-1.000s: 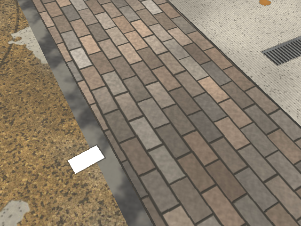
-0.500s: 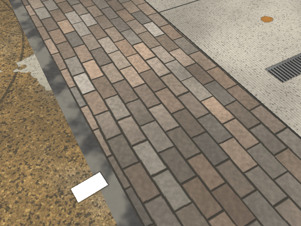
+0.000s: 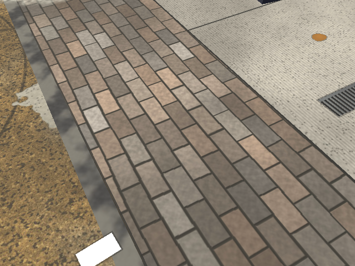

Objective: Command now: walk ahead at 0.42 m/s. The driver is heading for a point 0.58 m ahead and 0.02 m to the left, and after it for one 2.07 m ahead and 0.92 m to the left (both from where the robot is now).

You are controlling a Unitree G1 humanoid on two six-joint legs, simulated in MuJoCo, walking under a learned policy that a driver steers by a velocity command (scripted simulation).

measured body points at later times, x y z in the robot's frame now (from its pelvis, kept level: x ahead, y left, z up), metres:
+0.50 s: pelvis +0.26 +0.06 +0.00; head +0.28 +0.06 +0.45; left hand +0.33 +0.33 -0.14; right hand +0.33 -0.20 -0.14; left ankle +0.30 +0.14 -0.74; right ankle +0.23 -0.09 -0.65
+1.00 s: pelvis +0.49 +0.00 -0.01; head +0.54 -0.01 +0.44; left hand +0.63 +0.27 -0.11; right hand +0.57 -0.27 -0.15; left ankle +0.41 +0.13 -0.65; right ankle +0.60 -0.09 -0.74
